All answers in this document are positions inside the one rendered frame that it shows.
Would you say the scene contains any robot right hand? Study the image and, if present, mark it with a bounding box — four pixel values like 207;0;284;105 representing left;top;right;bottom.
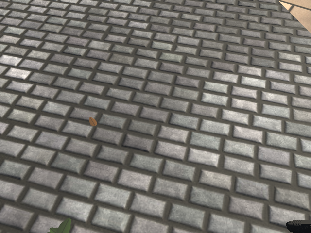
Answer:
286;219;311;233

